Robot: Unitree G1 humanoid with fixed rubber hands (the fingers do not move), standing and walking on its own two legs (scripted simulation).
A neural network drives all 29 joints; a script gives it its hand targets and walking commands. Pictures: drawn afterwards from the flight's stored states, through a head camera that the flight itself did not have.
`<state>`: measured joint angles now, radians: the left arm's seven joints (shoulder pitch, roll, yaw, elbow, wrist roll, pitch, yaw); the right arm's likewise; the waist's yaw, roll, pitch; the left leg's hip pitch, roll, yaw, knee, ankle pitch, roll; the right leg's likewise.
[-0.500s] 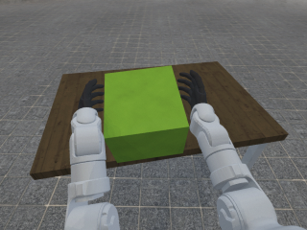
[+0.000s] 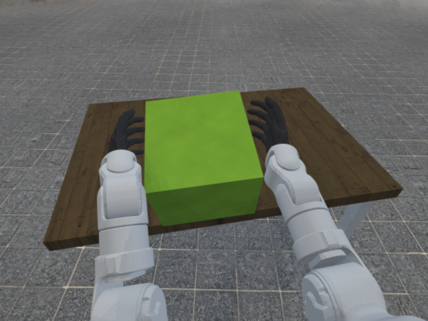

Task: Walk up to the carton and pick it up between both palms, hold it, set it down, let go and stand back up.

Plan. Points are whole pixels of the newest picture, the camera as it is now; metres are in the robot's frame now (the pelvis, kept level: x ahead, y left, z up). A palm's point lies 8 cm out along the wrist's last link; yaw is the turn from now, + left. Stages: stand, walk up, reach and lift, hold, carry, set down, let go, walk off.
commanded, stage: hold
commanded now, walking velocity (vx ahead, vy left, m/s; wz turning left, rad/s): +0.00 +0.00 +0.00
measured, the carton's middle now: (201, 158) +0.38 +0.02 +0.14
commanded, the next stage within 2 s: none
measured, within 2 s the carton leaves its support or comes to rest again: neither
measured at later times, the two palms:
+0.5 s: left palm (124, 154) +0.35 +0.15 +0.18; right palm (277, 142) +0.36 -0.12 +0.18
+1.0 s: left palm (123, 154) +0.35 +0.15 +0.18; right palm (276, 143) +0.36 -0.12 +0.18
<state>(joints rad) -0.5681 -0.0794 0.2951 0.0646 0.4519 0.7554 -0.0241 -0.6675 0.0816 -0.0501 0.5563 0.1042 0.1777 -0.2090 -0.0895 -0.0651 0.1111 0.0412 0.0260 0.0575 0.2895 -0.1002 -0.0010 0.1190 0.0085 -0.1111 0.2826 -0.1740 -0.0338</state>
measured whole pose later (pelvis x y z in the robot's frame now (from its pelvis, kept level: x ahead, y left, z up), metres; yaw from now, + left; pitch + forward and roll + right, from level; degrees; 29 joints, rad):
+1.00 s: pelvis +0.00 +0.00 +0.00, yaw +0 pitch -13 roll +0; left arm -0.58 -0.08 0.30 0.07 0.46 0.76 -0.04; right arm -0.67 0.08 -0.05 0.57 0.10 0.18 -0.21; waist -0.09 -0.06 0.12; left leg 0.05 0.03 0.06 0.28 -0.09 0.00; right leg 0.12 0.01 -0.11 0.28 -0.17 -0.03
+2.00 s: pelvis +0.00 +0.00 +0.00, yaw +0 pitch -13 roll +0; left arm -0.59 -0.08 0.31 0.08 0.46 0.76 -0.04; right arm -0.68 0.09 -0.07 0.58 0.09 0.18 -0.20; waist -0.09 -0.07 0.12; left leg 0.05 0.03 0.06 0.27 -0.09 0.00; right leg 0.12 0.01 -0.11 0.28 -0.17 -0.04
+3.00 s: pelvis +0.00 +0.00 +0.00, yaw +0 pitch -14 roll +0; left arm -0.57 -0.08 0.30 0.07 0.46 0.75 -0.04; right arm -0.67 0.07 -0.04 0.56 0.12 0.18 -0.22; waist -0.09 -0.07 0.12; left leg 0.06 0.03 0.06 0.28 -0.10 -0.01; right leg 0.13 0.01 -0.11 0.28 -0.17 -0.04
